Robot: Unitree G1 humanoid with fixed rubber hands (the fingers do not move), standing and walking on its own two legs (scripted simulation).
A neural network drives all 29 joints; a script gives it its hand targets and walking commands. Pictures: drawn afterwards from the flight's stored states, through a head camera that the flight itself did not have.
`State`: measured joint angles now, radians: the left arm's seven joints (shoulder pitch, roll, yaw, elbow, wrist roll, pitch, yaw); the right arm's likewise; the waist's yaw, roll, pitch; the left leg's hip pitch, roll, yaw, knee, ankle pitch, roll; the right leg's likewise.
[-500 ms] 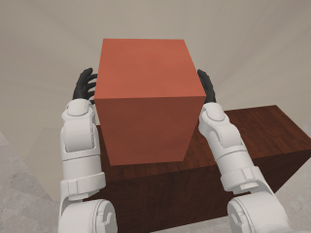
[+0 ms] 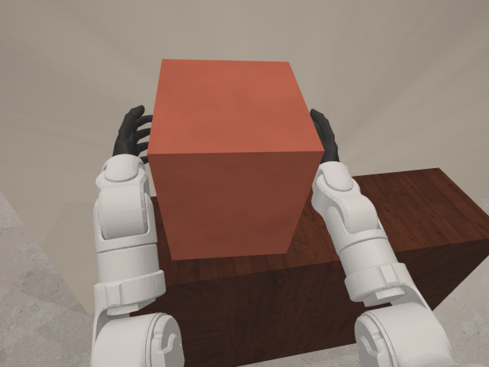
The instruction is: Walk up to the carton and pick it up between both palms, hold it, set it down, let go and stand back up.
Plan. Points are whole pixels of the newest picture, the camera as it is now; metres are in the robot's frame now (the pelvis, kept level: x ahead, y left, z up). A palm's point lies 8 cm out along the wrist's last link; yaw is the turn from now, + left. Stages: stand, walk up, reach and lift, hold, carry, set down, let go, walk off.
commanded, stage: hold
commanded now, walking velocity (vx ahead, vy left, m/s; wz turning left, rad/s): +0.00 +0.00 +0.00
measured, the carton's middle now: (228, 163) +0.40 +0.01 +0.16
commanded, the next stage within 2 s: none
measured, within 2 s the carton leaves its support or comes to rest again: neither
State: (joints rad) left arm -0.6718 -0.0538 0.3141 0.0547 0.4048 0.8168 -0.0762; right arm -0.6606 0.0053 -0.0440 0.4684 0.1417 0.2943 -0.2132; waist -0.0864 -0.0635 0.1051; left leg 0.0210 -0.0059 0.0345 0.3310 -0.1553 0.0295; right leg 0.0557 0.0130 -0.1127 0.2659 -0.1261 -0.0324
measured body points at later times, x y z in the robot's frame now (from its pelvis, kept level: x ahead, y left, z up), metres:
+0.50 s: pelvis +0.00 +0.00 +0.00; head -0.03 +0.02 +0.45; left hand +0.38 +0.15 +0.20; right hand +0.38 -0.15 +0.19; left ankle +0.03 +0.10 -0.75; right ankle +0.03 -0.10 -0.75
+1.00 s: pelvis +0.00 +0.00 +0.00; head -0.04 +0.03 +0.45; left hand +0.37 +0.15 +0.20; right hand +0.37 -0.14 +0.19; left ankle +0.03 +0.10 -0.75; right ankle +0.03 -0.10 -0.75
